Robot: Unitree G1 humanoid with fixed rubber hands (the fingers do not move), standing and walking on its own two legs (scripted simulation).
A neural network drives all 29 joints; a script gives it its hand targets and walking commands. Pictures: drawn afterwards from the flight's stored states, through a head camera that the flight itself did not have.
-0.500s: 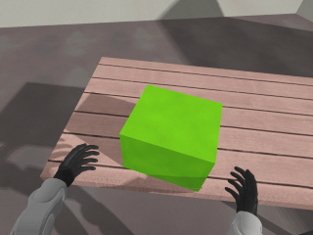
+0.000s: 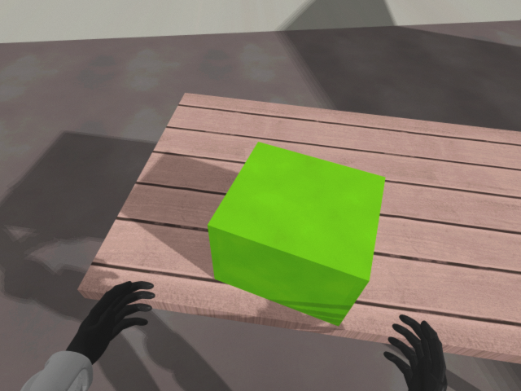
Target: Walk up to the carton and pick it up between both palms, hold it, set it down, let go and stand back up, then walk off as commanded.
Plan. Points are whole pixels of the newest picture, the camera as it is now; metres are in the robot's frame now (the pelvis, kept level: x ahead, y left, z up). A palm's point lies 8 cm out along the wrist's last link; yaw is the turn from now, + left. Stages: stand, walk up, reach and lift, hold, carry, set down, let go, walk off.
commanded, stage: set down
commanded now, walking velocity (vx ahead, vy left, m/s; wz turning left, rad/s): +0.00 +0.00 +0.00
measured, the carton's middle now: (296, 230) +0.40 -0.01 +0.00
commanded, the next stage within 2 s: let go in 1.62 s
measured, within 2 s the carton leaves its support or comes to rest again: neither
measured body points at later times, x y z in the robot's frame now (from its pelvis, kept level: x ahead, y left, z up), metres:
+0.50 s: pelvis +0.01 +0.00 +0.00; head +0.03 +0.01 +0.45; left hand +0.19 +0.25 +0.00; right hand +0.17 -0.19 -0.01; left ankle +0.00 +0.12 -0.74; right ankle +0.02 -0.16 -0.74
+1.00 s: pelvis +0.00 -0.02 +0.00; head +0.01 -0.01 +0.45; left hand +0.15 +0.24 -0.04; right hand +0.17 -0.20 -0.04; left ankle +0.00 +0.12 -0.74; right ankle +0.02 -0.16 -0.74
